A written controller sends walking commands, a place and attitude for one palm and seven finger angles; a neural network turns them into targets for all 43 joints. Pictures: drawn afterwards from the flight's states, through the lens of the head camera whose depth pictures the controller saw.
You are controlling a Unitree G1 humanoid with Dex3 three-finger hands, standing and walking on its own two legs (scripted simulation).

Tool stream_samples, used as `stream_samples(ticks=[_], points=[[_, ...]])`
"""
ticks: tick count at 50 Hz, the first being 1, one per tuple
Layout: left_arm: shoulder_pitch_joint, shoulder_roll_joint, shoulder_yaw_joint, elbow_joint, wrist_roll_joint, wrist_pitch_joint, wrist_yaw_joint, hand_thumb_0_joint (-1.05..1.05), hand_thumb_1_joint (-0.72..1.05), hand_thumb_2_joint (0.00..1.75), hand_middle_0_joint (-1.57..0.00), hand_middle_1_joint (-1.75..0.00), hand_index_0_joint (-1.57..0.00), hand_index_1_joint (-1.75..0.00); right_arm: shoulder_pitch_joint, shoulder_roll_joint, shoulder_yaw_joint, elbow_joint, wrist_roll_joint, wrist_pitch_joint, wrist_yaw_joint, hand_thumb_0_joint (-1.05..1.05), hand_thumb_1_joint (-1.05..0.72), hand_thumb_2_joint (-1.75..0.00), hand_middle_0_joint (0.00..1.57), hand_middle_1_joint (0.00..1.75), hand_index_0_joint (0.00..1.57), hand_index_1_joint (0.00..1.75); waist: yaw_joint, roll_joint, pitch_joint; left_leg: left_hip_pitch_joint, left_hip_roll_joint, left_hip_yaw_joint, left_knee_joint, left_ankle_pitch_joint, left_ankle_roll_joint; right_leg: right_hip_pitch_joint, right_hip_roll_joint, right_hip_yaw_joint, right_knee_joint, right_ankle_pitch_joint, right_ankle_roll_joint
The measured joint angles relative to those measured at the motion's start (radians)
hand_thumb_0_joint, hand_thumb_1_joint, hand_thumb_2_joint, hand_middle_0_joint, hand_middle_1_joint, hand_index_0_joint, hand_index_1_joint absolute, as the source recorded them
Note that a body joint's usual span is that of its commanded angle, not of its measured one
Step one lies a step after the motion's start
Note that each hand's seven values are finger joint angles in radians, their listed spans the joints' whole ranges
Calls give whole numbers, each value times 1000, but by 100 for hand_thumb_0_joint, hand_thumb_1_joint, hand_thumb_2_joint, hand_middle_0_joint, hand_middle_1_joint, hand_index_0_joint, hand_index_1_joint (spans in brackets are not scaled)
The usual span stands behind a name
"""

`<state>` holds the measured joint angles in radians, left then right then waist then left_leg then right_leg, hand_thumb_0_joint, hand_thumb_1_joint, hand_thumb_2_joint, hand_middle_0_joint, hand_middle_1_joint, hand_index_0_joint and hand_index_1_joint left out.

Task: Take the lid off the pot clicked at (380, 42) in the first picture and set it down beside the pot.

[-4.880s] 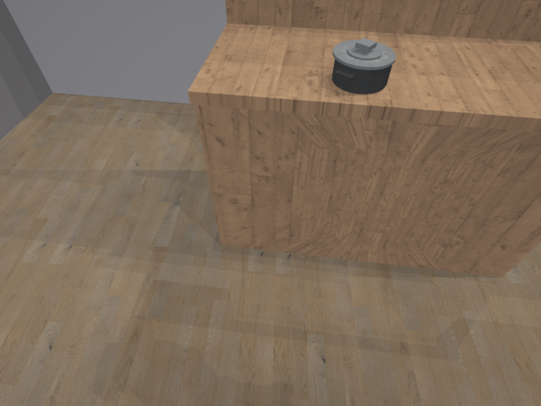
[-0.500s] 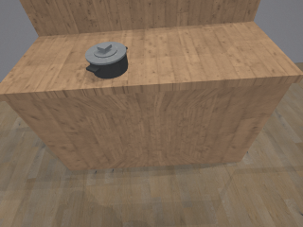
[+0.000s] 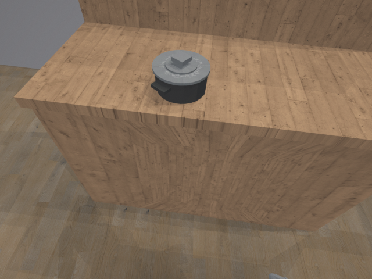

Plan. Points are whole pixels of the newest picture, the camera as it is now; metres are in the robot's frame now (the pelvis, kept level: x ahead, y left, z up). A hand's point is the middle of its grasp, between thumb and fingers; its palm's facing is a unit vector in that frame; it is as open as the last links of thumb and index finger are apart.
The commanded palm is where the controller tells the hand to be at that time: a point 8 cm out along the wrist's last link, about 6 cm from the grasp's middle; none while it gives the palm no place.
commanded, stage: take the last steps up to it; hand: left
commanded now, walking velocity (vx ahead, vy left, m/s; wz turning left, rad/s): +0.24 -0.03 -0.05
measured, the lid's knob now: (181, 58) +0.64 +0.10 +0.13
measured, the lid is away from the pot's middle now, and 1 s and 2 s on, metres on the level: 0.00 0.00 0.00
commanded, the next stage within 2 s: come to a stop and stand still in 0.26 s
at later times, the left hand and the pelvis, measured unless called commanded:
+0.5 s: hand (141, 221) +0.27 +0.15 -0.15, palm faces -0.05 -0.97 -0.24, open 7.3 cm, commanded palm none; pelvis +0.16 -0.02 -0.01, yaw -1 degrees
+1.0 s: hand (94, 250) +0.19 +0.26 -0.16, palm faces +0.02 -0.95 -0.31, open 7.3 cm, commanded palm none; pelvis +0.13 +0.04 -0.01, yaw -4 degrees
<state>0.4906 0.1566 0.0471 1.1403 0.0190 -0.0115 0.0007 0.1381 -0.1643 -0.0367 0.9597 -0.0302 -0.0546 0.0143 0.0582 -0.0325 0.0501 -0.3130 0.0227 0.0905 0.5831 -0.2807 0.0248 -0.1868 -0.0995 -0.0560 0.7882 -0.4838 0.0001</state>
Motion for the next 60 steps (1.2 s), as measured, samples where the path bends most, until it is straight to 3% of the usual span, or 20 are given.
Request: stream_samples(ticks=[3,6,11,16,20,21,24,28,35,40,43,45,46,48,51,55,60], points=[[-47,20,9,-5,-1,6,-2,1,91,90,-20,-30,-20,-30,35,35,17,6,4,-10,-15,1,-91,-90,20,30,20,30,-13,-22,-5,75,-15,17,-66,6,7,-162,9,16,287,61,-17],[-107,29,17,-39,0,2,-4,1,91,90,-19,-30,-20,-30,73,31,-4,13,20,-28,-40,-2,-95,-90,21,30,20,30,-26,-30,-15,157,-33,29,-166,28,16,-280,8,14,350,151,-5],[-217,32,25,-113,3,5,-6,0,91,90,-19,-30,-20,-30,148,7,-1,58,15,-21,-41,-2,-95,-90,20,30,20,30,-38,-28,-30,252,-56,34,-272,35,18,-388,4,11,275,251,16],[-303,21,20,-165,0,11,-13,0,91,90,-19,-30,-20,-30,210,3,1,94,5,-3,-39,0,-93,-90,20,30,20,30,-69,0,-12,312,-58,31,-284,-10,4,-366,3,-4,46,278,9],[-334,17,12,-189,-1,-1,-15,0,91,90,-19,-30,-20,-30,248,4,5,115,0,14,-39,0,-92,-90,20,30,20,30,-102,36,11,326,-30,31,-187,-109,-25,-264,33,-28,-152,296,-13],[-334,20,9,-194,1,-14,-14,0,91,90,-19,-30,-20,-30,261,7,7,122,3,18,-38,0,-92,-90,20,30,20,30,-105,37,12,307,-22,28,-115,-151,-29,-230,39,-29,-193,348,-27],[-354,1,-8,-185,-6,-37,3,0,91,90,-19,-30,-20,-30,232,1,5,139,20,48,-46,1,-92,-90,20,30,20,30,-109,84,46,166,0,-48,218,-257,-30,-218,75,-54,-150,278,-65],[-364,-20,-26,-177,-7,-8,26,0,91,90,-19,-30,-20,-30,167,5,-2,123,28,84,-52,1,-91,-90,20,30,20,30,-106,85,61,8,-8,-83,403,-274,-45,-181,82,-58,-215,289,-70],[-367,-16,-9,-193,-2,22,38,-1,93,90,-20,-30,-21,-30,57,-5,-19,57,18,113,-37,1,-91,-90,20,30,20,30,-68,53,63,-126,-17,-102,441,-193,-73,-176,67,-36,-300,351,-62],[-346,16,3,-202,8,36,35,0,92,90,-20,-30,-21,-30,14,-21,-25,18,17,106,-29,1,-91,-90,20,30,20,30,-45,30,48,-74,-18,-97,302,-176,-71,-191,52,-19,-315,380,-41],[-307,37,-11,-203,8,46,53,0,91,90,-20,-30,-21,-30,27,-37,-30,-23,24,93,-26,1,-91,-90,20,30,20,30,-51,18,14,25,-37,-64,127,-165,-75,-212,26,-3,-266,371,-17],[-276,46,-18,-208,2,62,59,0,91,90,-20,-30,-21,-30,49,-54,-35,-49,19,82,-30,1,-91,-90,20,30,20,30,-64,29,-25,85,-45,-47,1,-74,-44,-241,8,-2,-188,332,2],[-269,53,-17,-203,-3,72,59,0,91,90,-20,-30,-21,-30,53,-55,-36,-51,13,84,-31,1,-91,-90,20,30,20,30,-61,23,-31,87,-57,-37,18,-58,-18,-247,3,16,-148,285,9],[-238,65,-12,-203,-7,92,57,0,91,90,-20,-30,-21,-30,60,-53,-28,-56,2,95,-27,1,-91,-90,20,30,20,30,-43,16,-50,101,-65,-5,37,-72,16,-258,22,48,-58,178,6],[-195,74,-10,-201,-3,95,48,0,91,90,-20,-30,-20,-30,63,-44,-14,-62,0,101,-21,1,-91,-90,20,30,20,30,-40,14,-71,106,-74,21,31,-74,33,-246,60,63,41,139,-1],[-166,62,-18,-204,3,68,39,0,91,90,-19,-30,-20,-30,62,-36,6,-66,4,96,-22,1,-91,-90,20,30,20,30,-26,25,-50,67,-84,28,48,-64,43,-158,90,54,-93,171,-28],[-134,26,-45,-195,3,41,34,0,91,90,-19,-30,-20,-30,88,-11,20,-46,18,88,-23,1,-91,-90,20,30,20,30,-53,41,-19,60,-85,3,-9,-26,20,-140,80,22,-186,241,-30]])
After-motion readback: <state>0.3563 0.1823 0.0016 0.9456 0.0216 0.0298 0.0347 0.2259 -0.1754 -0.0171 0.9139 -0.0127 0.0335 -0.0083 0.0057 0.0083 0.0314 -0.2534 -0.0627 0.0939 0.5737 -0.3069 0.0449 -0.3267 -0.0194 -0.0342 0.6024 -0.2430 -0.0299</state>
